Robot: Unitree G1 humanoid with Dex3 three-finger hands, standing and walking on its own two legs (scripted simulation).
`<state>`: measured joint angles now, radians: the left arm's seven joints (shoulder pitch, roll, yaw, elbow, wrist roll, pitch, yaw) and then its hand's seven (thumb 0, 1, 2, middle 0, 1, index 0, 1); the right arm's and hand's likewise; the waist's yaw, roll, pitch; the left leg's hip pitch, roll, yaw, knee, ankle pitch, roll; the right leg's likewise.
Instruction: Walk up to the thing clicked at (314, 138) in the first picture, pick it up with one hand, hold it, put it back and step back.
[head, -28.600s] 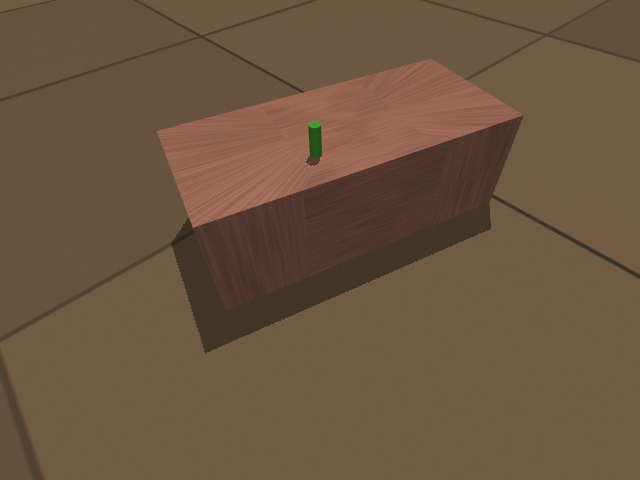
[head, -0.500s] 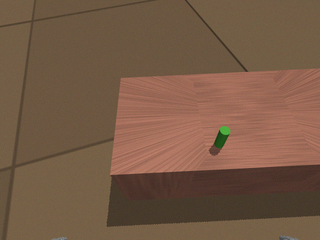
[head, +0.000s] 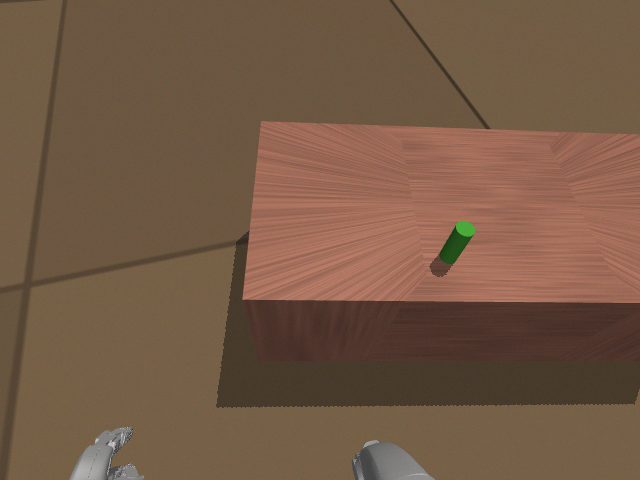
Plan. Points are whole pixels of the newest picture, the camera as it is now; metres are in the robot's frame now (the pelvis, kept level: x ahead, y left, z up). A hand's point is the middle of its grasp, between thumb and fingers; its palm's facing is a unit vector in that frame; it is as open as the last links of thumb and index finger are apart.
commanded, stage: step back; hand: right
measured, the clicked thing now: (456, 243) +0.60 -0.30 -0.26
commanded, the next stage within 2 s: none
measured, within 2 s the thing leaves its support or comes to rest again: neither
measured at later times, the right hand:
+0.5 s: hand out of the picture -0.01 -0.26 -0.16, palm faces +0.02 +0.92 -0.38, open 7.4 cm
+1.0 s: hand out of the picture -0.15 -0.27 -0.13, palm faces +0.06 +0.88 -0.46, open 7.4 cm
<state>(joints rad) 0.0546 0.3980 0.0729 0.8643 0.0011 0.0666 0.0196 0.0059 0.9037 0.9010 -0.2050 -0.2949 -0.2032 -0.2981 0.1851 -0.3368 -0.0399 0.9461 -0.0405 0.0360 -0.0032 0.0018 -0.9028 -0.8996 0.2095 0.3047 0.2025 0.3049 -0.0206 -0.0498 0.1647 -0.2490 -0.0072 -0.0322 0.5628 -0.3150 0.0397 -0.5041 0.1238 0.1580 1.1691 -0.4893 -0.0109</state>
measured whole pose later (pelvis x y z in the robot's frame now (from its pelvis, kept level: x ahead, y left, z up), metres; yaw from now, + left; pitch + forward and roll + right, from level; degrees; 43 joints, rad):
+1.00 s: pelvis -0.26 +0.01 -0.01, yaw -8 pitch -2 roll +0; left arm 0.21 0.42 0.09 0.84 0.02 0.08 -0.02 0.01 0.90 0.90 -0.20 -0.29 -0.20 -0.30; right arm 0.10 -0.38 -0.05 0.78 -0.04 0.01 -0.02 0.00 -0.90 -0.90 0.21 0.31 0.20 0.31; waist 0.03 -0.05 0.18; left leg -0.41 0.07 0.03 0.61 -0.17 0.00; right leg -0.29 0.02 0.10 0.86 -0.49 0.03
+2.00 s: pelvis -0.53 -0.04 -0.02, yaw -2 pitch -2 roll +0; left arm 0.25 0.37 0.06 0.94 0.05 -0.01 -0.01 0.01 0.90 0.90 -0.21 -0.30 -0.21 -0.30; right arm 0.24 -0.42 -0.06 0.95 -0.03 0.04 0.01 0.00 -0.91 -0.90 0.21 0.30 0.20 0.30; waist 0.03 0.06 0.04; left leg -0.37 -0.02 -0.10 0.87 -0.45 -0.02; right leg -0.27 -0.03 0.00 0.67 -0.37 0.01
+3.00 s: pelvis -0.48 -0.02 +0.00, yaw +1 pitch -2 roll +0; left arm 0.08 0.38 0.02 1.07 0.00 -0.01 0.00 0.01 0.90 0.90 -0.20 -0.29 -0.20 -0.30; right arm 0.05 -0.34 -0.02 1.08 -0.02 -0.01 0.00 0.00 -0.90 -0.90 0.21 0.30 0.20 0.30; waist 0.02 -0.01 0.07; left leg -0.20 0.01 -0.01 0.52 -0.29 -0.01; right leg -0.19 -0.05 -0.04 0.51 -0.29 0.03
